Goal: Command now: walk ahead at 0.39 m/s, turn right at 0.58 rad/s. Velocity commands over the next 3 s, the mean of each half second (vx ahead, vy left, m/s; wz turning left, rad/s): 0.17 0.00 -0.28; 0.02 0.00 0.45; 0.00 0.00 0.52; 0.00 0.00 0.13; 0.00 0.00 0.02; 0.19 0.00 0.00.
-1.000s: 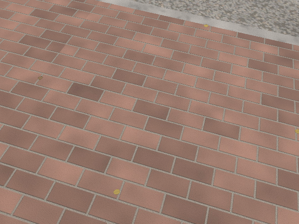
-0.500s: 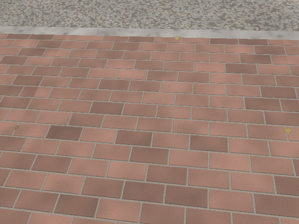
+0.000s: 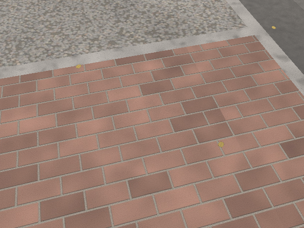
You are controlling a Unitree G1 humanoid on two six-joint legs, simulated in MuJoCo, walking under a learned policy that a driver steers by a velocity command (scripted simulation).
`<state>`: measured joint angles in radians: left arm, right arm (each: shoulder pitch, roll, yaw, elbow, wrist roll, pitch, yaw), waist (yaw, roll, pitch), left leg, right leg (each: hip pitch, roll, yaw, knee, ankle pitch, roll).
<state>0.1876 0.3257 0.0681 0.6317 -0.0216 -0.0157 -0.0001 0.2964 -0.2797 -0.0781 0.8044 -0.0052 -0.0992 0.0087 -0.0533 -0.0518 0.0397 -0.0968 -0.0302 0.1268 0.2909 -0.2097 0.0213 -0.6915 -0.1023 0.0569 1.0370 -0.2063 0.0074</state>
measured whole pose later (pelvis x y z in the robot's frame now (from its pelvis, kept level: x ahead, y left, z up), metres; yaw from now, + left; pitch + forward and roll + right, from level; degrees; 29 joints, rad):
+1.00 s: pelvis +0.21 -0.02 +0.00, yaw +11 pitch +2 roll -2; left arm 0.06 0.30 0.08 0.72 -0.01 0.01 0.03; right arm 0.19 -0.31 -0.07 0.71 0.02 0.04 -0.04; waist -0.02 -0.01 0.05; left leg -0.26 -0.05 -0.14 0.46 -0.24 0.04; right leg -0.45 0.03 0.08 0.81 -0.36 0.09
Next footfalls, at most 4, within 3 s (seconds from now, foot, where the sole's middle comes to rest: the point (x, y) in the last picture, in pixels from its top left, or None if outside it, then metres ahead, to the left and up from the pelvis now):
0.20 right None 0.27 -0.14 -0.78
0.68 left None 0.23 0.08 -0.78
1.14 right None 0.30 -0.14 -0.78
1.56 left None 0.19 0.10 -0.78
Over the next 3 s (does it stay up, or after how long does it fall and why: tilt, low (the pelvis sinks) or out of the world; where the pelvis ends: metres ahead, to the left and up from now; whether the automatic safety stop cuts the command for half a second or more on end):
stays up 0.27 0.03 -0.02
